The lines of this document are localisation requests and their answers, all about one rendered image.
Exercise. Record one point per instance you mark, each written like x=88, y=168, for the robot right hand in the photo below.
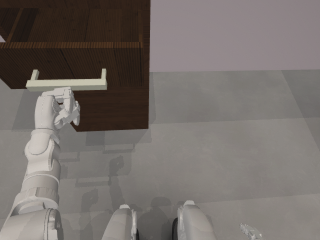
x=251, y=233

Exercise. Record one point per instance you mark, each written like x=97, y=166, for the robot left upper arm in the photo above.
x=42, y=224

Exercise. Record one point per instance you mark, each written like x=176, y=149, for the right robot thigh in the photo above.
x=193, y=221

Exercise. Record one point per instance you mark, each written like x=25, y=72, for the cabinet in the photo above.
x=117, y=108

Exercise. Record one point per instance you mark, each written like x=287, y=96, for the robot thigh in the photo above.
x=193, y=221
x=122, y=225

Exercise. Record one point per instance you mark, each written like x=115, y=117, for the drawer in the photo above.
x=74, y=43

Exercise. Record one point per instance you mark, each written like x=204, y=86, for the left robot thigh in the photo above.
x=122, y=225

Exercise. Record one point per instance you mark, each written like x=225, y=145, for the robot left hand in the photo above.
x=49, y=114

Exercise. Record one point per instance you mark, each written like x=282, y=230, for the robot left forearm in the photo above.
x=42, y=178

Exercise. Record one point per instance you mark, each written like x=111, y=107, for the handle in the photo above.
x=35, y=85

